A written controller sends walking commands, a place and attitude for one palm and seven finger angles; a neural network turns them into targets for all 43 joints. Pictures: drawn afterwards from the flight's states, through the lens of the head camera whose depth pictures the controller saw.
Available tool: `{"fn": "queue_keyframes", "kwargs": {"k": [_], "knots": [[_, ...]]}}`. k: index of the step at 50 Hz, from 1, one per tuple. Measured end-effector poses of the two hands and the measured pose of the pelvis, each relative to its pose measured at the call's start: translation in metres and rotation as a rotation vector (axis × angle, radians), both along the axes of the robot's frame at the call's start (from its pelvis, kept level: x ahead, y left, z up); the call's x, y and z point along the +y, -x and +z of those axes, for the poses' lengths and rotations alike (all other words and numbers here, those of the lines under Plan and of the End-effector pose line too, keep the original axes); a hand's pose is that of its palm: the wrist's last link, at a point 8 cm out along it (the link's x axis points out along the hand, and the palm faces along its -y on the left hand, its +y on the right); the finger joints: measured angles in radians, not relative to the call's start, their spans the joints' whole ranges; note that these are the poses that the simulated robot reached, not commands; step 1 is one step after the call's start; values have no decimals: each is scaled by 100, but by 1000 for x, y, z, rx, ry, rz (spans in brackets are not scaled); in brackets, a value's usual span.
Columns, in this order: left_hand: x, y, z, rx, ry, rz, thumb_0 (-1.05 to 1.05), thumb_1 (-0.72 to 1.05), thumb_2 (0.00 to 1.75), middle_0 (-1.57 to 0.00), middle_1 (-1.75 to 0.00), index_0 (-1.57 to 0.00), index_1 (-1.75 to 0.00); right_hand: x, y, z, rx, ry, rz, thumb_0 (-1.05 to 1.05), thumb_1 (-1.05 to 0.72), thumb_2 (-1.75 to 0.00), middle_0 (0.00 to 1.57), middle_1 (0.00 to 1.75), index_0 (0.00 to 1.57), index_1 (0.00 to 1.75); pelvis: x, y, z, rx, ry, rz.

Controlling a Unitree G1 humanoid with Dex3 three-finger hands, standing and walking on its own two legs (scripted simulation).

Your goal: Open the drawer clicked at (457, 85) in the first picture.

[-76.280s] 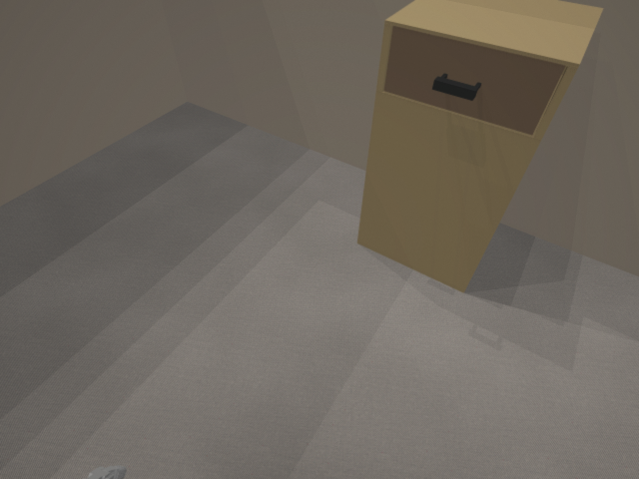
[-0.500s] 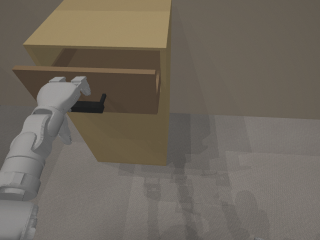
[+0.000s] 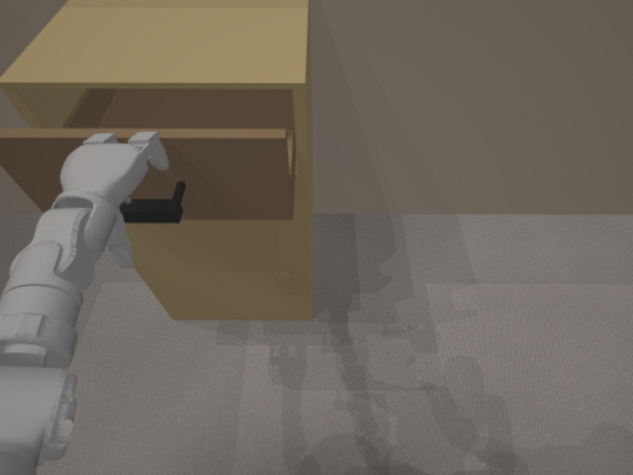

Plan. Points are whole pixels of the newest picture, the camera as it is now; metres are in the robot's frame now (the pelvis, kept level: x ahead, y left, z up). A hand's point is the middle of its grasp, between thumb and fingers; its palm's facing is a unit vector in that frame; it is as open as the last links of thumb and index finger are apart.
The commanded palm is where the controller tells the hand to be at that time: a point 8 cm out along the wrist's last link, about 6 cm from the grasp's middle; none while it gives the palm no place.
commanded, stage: move the hooked fingers above the handle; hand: left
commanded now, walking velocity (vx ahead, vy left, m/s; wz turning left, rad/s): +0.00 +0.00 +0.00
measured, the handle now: (147, 199) +0.49 +0.26 +0.03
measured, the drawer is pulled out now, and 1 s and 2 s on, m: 0.12 0.12 0.12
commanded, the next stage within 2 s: lower the fingers behind the handle in 1.32 s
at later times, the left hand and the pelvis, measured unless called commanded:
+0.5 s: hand (125, 197) +0.44 +0.25 +0.10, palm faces +0.00 -0.04 -1.00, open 13.8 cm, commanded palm +0.42 +0.27 +0.15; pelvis -0.01 +0.00 +0.00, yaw +1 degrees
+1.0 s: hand (117, 197) +0.44 +0.26 +0.10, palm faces -0.01 -0.01 -1.00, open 13.8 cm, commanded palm +0.42 +0.26 +0.15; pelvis +0.00 -0.01 +0.00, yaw +1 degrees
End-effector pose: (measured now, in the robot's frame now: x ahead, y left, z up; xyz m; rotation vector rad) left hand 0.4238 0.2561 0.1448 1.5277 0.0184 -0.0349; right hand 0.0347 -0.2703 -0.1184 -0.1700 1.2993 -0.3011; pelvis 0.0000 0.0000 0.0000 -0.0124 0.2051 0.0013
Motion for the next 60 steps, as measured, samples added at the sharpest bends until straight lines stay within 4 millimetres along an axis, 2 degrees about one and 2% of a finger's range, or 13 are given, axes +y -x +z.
{"fn": "queue_keyframes", "kwargs": {"k": [5,13,21,26,32,39,42,52,60], "knots": [[9,5,0,-19,-8,18,0,-48,30,-32,-120,-32,-120,2,-4,1,-13,-2,-1,1,-90,-90,20,30,20,30,1,0,0,-2,0,-4],[24,16,-1,7,-21,60,-1,-49,30,-32,-120,-32,-120,6,-25,3,-60,-1,38,1,-90,-90,20,30,20,30,3,2,1,-16,4,13],[1,11,3,-16,-7,-26,-1,-49,30,-32,-120,-32,-120,8,-42,6,-102,12,78,1,-90,-90,20,30,20,30,5,5,-1,-17,6,29],[2,0,5,-33,-9,14,0,-49,30,-32,-120,-32,-120,10,-41,5,-112,4,67,1,-90,-90,20,30,20,30,4,6,-2,-6,3,15],[13,-2,4,10,-35,64,0,-48,30,-32,-120,-32,-120,9,-25,2,-75,-8,40,1,-90,-90,20,30,20,30,2,3,-1,0,2,7],[-6,8,2,-2,-8,-27,-1,-49,30,-32,-120,-32,-120,5,-12,-2,-15,-10,27,1,-90,-90,20,30,20,30,1,-1,0,-12,1,13],[-8,7,1,-21,-7,-23,0,-49,30,-32,-120,-32,-120,3,-14,-3,-16,-10,28,1,-90,-90,20,30,20,30,-1,0,0,-13,0,14],[7,5,8,4,-38,78,0,-49,30,-32,-120,-32,-120,-3,-29,1,-72,-5,31,1,-90,-90,20,30,20,30,-6,-1,2,-15,-3,12],[-6,7,1,25,-16,-5,-1,-49,30,-32,-120,-32,-120,-8,-39,5,-85,17,54,1,-90,-90,20,30,20,30,-8,-1,1,-17,-3,22]]}}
